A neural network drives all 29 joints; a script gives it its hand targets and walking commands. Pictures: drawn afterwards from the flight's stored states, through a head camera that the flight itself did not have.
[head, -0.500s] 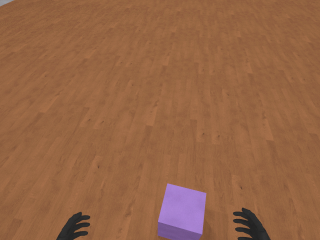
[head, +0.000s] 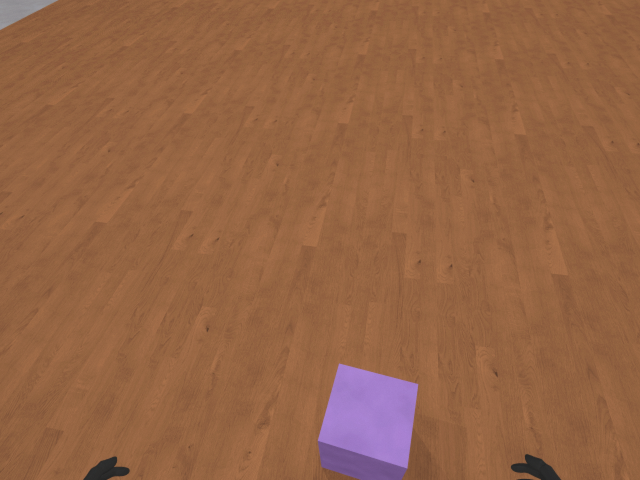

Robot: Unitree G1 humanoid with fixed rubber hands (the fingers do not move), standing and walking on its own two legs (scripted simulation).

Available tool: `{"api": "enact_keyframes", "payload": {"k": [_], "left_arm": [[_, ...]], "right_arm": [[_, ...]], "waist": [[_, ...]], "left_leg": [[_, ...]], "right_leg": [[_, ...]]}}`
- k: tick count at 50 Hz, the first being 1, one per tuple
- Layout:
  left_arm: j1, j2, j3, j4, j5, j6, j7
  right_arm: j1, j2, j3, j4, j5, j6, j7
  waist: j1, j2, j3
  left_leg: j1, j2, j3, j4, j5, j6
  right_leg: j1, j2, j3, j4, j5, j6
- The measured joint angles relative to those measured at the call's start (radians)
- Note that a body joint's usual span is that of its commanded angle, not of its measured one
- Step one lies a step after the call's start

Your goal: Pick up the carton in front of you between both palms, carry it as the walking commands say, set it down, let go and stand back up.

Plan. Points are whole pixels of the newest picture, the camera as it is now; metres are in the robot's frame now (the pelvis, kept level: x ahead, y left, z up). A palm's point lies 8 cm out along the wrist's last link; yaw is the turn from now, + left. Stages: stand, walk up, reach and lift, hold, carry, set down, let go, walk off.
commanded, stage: stand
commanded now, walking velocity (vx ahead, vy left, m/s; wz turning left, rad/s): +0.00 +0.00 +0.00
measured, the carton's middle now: (367, 427) +0.41 -0.09 -0.64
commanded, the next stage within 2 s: none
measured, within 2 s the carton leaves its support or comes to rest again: neither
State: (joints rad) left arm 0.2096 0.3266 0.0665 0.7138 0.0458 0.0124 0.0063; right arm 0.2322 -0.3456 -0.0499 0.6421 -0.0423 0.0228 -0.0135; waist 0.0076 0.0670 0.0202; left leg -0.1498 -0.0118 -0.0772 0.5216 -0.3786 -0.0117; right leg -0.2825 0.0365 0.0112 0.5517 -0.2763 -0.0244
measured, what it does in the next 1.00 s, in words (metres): stands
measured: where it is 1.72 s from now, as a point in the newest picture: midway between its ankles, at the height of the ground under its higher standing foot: outside the picture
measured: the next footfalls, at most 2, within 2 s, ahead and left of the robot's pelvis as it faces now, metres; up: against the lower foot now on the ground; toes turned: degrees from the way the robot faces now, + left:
none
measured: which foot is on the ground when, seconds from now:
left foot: down 0.00-1.00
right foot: down 0.00-1.00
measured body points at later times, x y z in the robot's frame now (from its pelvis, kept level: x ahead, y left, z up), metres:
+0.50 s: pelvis +0.01 -0.01 +0.01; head +0.01 -0.03 +0.45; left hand +0.12 +0.30 -0.09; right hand +0.14 -0.30 -0.11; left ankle -0.06 +0.13 -0.73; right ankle +0.01 -0.10 -0.73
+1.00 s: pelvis -0.01 -0.01 +0.01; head -0.01 -0.02 +0.46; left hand +0.08 +0.31 -0.09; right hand +0.10 -0.31 -0.11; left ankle -0.06 +0.13 -0.73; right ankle +0.01 -0.10 -0.73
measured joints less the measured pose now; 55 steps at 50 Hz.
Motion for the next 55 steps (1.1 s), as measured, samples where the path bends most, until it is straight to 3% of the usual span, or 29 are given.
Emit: {"api": "enact_keyframes", "payload": {"k": [21,55], "left_arm": [[-0.063,-0.008,-0.016,0.143,-0.017,-0.010,0.009],[-0.093,0.035,-0.030,0.295,-0.028,-0.016,-0.002]], "right_arm": [[-0.030,-0.021,0.039,0.132,0.009,-0.023,-0.023],[-0.045,-0.043,0.051,0.284,0.013,-0.039,-0.013]], "waist": [[0.009,-0.011,0.000],[0.009,-0.029,0.009]], "left_leg": [[0.067,0.014,-0.028,-0.066,0.020,-0.013],[0.101,0.004,-0.020,-0.153,0.099,-0.007]], "right_leg": [[0.072,0.007,-0.028,-0.058,0.007,-0.014],[0.107,-0.006,-0.017,-0.148,0.088,-0.006]]}}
